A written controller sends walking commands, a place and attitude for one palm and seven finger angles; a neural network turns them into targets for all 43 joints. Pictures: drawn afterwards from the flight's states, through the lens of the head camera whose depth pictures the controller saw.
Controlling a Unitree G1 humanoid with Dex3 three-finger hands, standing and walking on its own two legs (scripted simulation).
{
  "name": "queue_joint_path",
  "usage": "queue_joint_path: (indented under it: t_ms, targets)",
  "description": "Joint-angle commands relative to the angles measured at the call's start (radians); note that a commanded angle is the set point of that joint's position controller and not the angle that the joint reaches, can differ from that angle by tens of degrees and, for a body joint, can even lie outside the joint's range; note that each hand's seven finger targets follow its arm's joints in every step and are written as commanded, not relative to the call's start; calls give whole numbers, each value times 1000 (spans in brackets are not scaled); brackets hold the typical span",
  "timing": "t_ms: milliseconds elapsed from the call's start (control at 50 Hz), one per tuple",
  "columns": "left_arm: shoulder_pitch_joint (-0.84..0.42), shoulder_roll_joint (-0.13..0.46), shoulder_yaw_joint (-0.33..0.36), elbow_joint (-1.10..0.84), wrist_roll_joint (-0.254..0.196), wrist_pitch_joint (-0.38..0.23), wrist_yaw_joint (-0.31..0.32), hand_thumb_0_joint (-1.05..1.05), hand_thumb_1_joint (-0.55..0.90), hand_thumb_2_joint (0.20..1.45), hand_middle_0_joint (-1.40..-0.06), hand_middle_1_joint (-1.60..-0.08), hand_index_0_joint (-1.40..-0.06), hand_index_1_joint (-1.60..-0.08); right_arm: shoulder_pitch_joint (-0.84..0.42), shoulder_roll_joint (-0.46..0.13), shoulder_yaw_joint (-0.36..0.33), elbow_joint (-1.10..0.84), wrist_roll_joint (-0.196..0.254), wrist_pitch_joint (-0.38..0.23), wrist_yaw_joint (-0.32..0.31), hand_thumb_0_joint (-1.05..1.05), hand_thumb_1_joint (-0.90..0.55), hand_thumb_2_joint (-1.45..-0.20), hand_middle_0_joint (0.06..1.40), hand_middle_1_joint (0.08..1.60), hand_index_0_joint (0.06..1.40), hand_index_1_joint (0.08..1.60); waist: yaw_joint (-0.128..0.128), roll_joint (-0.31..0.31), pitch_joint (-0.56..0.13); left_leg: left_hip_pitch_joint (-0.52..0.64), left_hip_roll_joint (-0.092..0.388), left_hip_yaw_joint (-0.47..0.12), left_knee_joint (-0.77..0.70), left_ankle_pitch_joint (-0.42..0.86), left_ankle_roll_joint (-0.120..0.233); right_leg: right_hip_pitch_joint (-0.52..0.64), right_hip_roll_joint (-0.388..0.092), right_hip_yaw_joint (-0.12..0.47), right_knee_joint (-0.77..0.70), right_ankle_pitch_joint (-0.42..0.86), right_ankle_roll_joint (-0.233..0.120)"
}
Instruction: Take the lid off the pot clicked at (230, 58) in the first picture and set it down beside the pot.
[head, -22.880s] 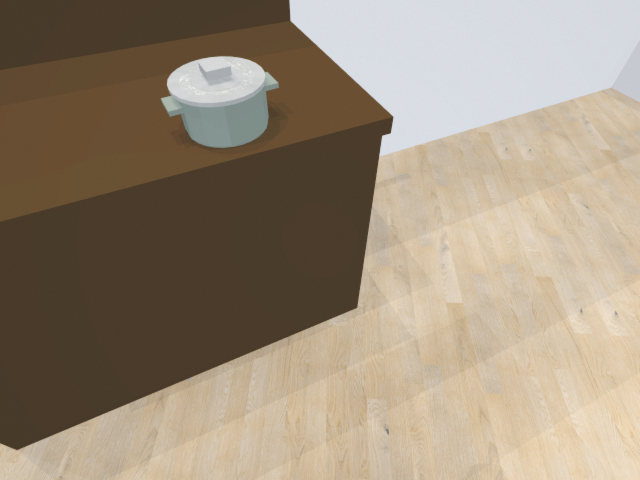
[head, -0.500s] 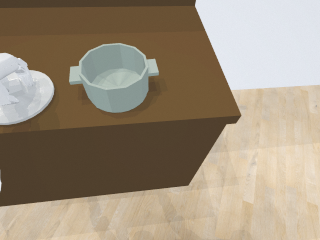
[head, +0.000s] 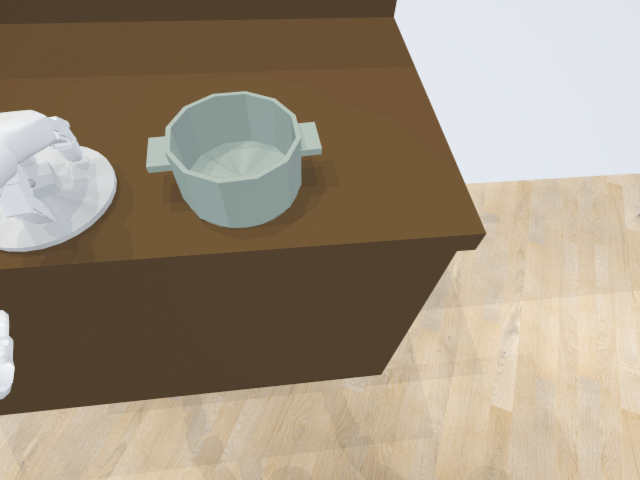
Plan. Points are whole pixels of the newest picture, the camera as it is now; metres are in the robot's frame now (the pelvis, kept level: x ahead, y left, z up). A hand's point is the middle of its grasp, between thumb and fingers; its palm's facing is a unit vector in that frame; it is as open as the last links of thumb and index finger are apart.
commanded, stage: raise the empty hand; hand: left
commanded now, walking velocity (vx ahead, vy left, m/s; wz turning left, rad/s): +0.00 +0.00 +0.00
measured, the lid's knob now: (35, 182) +0.47 +0.36 +0.09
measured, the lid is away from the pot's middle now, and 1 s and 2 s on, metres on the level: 0.26 0.26 0.26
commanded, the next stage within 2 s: draw the hand back to the body in 1.30 s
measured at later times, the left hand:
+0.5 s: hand (2, 148) +0.45 +0.34 +0.16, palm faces -0.33 -0.11 -0.94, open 11.1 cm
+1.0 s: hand out of the picture +0.45 +0.35 +0.21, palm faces -0.27 -0.10 -0.96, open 11.1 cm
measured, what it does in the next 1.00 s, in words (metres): stands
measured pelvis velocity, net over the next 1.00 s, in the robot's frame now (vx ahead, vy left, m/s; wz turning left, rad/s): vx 0.01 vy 0.00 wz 0.02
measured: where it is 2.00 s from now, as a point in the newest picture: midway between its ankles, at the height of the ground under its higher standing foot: outside the picture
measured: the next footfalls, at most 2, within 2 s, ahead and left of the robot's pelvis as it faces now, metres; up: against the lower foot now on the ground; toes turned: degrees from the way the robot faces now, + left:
none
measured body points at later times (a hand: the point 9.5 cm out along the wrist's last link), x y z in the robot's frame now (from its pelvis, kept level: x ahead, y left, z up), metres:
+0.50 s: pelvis +0.00 +0.00 +0.00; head +0.07 +0.00 +0.45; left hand +0.46 +0.35 +0.21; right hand +0.06 -0.27 -0.12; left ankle -0.03 +0.09 -0.72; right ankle +0.00 -0.17 -0.72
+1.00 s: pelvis +0.01 +0.00 +0.01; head +0.06 +0.00 +0.45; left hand +0.46 +0.35 +0.27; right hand +0.09 -0.27 -0.12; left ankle -0.03 +0.09 -0.72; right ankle +0.00 -0.17 -0.72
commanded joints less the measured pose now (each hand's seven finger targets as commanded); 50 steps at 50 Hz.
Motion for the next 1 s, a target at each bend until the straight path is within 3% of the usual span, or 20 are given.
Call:
queue_joint_path:
  t_ms: [0,80,120,180,220,240,280,380,400,440,480,500,520,640,720,780,800,900,940,980]
  targets:
    - [-453,334,86,-209,-11,-5,38,0,-104,838,-440,-687,-440,-687,52,-176,-57,-75,-5,-23,-19,0,-900,-900,200,300,200,300,-1,119,-399,267,-27,5,-61,551,18,163,82,-75,-7,281,-88]
    - [-492,374,112,-232,-6,6,39,0,-104,838,-440,-687,-440,-687,55,-175,-59,-74,-6,-29,-20,0,-900,-900,200,300,200,300,1,132,-432,292,-27,-5,-61,565,16,173,81,-70,-12,286,-85]
    - [-494,329,74,-214,-9,13,32,0,-104,838,-440,-687,-440,-687,49,-172,-57,-72,-5,-31,-19,0,-900,-900,200,300,200,300,-6,145,-418,307,-25,-6,-62,580,13,156,82,-72,-19,274,-83]
    - [-483,359,89,-176,-11,28,22,0,-104,838,-440,-687,-440,-687,54,-177,-52,-70,-3,-30,-19,0,-900,-900,200,300,200,300,-1,86,-384,249,-31,3,-80,512,20,198,80,-72,-26,286,-84]
    - [-513,327,51,-195,-7,34,13,0,-104,838,-440,-687,-440,-687,46,-178,-52,-68,1,-28,-18,0,-900,-900,200,300,200,300,-7,125,-390,277,-26,4,-78,540,16,179,80,-73,-27,282,-84]
    - [-507,316,42,-173,-8,40,8,0,-104,838,-440,-687,-440,-687,49,-176,-51,-68,1,-30,-18,0,-900,-900,200,300,200,300,-9,106,-367,269,-28,2,-81,524,17,177,82,-76,-32,276,-85]
    - [-510,353,67,-162,-10,45,0,0,-104,838,-440,-687,-440,-687,50,-180,-50,-72,4,-31,-20,0,-900,-900,200,300,200,300,-8,90,-360,252,-32,8,-88,485,21,197,80,-72,-37,278,-84]
    - [-537,386,93,-225,-8,42,-16,0,-104,838,-440,-687,-440,-687,41,-176,-51,-82,1,-30,-15,0,-900,-900,200,300,200,300,4,130,-425,300,-27,-2,-79,604,17,226,77,-72,-30,327,-83]
    - [-515,336,55,-202,-16,44,-23,0,-104,838,-440,-687,-440,-687,37,-174,-50,-82,5,-31,-14,0,-900,-900,200,300,200,300,-4,140,-398,316,-25,-1,-75,638,16,202,81,-79,-33,325,-85]
    - [-521,347,55,-154,-17,57,-28,0,-104,838,-440,-687,-440,-687,47,-180,-47,-69,6,-24,-9,0,-900,-900,200,300,200,300,-9,90,-343,269,-25,2,-87,550,15,193,82,-78,-42,296,-81]
    - [-555,345,41,-179,-13,62,-36,0,-104,838,-440,-687,-440,-687,39,-179,-47,-80,7,-24,-9,0,-900,-900,200,300,200,300,-6,96,-363,261,-30,5,-99,510,18,216,78,-76,-46,289,-83]
    - [-570,342,41,-229,-18,58,-39,0,-104,838,-440,-687,-440,-687,29,-180,-48,-84,9,-24,-11,0,-900,-900,200,300,200,300,-2,114,-399,301,-25,5,-91,578,21,227,77,-77,-40,317,-85]
    - [-613,398,85,-286,-10,56,-36,0,-104,838,-440,-687,-440,-687,30,-179,-52,-86,4,-24,-8,0,-900,-900,200,300,200,300,6,149,-449,334,-24,-10,-85,629,16,235,76,-71,-35,331,-83]
    - [-563,346,45,-177,-18,79,-57,0,-104,838,-440,-687,-440,-687,29,-177,-45,-79,9,-19,0,0,-900,-900,200,300,200,300,-7,79,-351,284,-26,-1,-92,582,17,219,79,-80,-51,318,-80]
    - [-634,355,40,-267,-8,88,-66,0,-104,838,-440,-687,-440,-687,15,-173,-47,-92,7,-20,3,0,-900,-900,200,300,200,300,0,129,-424,344,-25,-12,-90,644,16,235,75,-76,-46,328,-82]
    - [-605,367,54,-211,-16,99,-79,0,-104,838,-440,-687,-440,-687,17,-175,-43,-89,8,-20,4,0,-900,-900,200,300,200,300,-1,84,-387,305,-28,-2,-100,601,19,255,73,-79,-54,336,-78]
    - [-602,346,32,-208,-19,103,-82,0,-104,838,-440,-687,-440,-687,14,-178,-41,-90,12,-18,5,0,-900,-900,200,300,200,300,-3,101,-378,314,-26,-4,-102,625,15,245,74,-84,-53,337,-82]
    - [-635,392,59,-251,-9,114,-82,0,-104,838,-440,-687,-440,-687,3,-179,-39,-99,10,-19,10,0,-900,-900,200,300,200,300,7,115,-398,324,-28,-7,-107,636,16,272,72,-80,-57,349,-85]
    - [-657,354,23,-211,-7,127,-89,0,-104,838,-440,-687,-440,-687,5,-174,-37,-89,12,-18,11,0,-900,-900,200,300,200,300,-4,96,-362,303,-27,-2,-117,576,16,253,73,-82,-67,315,-81]
    - [-703,339,6,-266,-5,132,-92,0,-104,838,-440,-687,-440,-687,3,-172,-41,-94,11,-23,12,0,-900,-900,200,300,200,300,-2,118,-398,339,-27,-10,-121,596,18,254,72,-79,-71,308,-83]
